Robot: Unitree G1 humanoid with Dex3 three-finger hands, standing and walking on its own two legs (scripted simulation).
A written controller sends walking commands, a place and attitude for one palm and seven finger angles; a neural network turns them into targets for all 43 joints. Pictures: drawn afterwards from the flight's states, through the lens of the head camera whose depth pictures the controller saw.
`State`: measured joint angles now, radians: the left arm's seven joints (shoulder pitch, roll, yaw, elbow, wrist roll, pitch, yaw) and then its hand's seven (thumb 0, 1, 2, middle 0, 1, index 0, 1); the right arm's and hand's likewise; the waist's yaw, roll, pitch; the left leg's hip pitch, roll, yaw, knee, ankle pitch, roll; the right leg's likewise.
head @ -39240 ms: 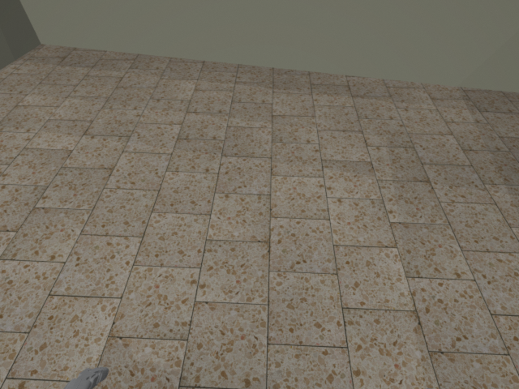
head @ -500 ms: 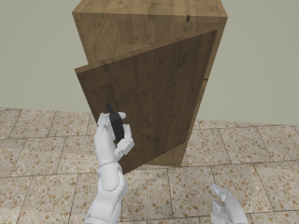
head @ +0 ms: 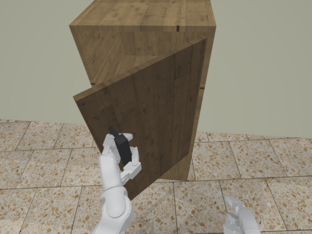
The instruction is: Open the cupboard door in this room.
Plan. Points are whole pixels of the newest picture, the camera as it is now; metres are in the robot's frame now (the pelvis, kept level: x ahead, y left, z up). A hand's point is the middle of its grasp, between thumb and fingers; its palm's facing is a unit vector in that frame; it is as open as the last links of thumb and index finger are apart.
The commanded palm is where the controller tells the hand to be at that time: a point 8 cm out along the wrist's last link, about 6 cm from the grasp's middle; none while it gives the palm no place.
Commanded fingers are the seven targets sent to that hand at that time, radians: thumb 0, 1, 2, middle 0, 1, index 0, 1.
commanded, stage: open thumb and fingers to let go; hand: left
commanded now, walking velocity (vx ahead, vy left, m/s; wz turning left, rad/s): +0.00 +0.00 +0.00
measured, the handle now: (120, 147) +0.32 +0.10 +0.07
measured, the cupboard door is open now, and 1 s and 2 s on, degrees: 46 46 47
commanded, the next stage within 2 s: slide the hand sideways off the handle in 0.68 s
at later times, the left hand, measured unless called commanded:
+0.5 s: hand (129, 165) +0.27 +0.07 +0.07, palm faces +0.28 -0.96 -0.02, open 13.9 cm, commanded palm +0.23 +0.11 +0.07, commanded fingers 0.00 -0.50 0.30 -0.21 -0.65 -0.21 -0.65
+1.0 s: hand (125, 179) +0.24 +0.08 +0.07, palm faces -0.22 -0.97 +0.00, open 16.3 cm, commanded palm +0.23 +0.12 +0.07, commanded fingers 0.00 -0.50 0.30 -0.15 -0.30 -0.15 -0.30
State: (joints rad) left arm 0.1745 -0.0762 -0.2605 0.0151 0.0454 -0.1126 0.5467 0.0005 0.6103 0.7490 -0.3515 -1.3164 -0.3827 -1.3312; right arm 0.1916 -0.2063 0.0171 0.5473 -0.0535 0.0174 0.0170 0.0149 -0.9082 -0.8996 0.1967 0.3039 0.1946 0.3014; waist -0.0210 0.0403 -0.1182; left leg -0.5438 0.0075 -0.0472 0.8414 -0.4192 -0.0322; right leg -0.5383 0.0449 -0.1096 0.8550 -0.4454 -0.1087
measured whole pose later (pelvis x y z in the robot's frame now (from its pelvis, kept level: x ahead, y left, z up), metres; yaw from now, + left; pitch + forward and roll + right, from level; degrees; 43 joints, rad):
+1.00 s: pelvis -0.01 +0.05 -0.01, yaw -1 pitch +7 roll -1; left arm 0.20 0.06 -0.31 -0.03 -0.04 -0.23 0.07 -0.02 -0.49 0.30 -0.18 -0.35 -0.13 -0.36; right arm 0.25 -0.22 0.03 0.46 0.00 0.00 0.01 0.01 -0.91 -0.90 0.20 0.30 0.20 0.30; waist -0.01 0.06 -0.09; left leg -0.60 -0.02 -0.01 0.93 -0.45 0.03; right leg -0.59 0.01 -0.07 0.91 -0.45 -0.04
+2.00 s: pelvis +0.00 +0.04 -0.03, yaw -2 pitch +10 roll -1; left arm 0.68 0.16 -0.09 -0.39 -0.14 -0.29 -0.09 -0.02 -0.50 0.30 -0.15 -0.30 -0.15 -0.30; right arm 0.30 -0.23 0.02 0.36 0.02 -0.04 -0.02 0.02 -0.91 -0.90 0.20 0.30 0.20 0.30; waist 0.00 0.05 -0.14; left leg -0.72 -0.01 -0.02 1.05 -0.51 0.01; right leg -0.70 0.03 -0.08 1.02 -0.51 -0.05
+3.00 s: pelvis +0.02 +0.08 +0.03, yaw -2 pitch +1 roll -2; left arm 0.60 0.32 0.17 -0.52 -0.05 -0.01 0.13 -0.01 0.12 0.56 -0.18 -0.30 -0.18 -0.30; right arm 0.27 -0.22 0.07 0.51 0.02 -0.09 -0.10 0.02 -0.90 -0.90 0.20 0.30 0.20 0.30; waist 0.05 0.07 -0.07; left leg -0.29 -0.03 0.02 0.65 -0.37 0.06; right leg -0.27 0.01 -0.03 0.59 -0.34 0.00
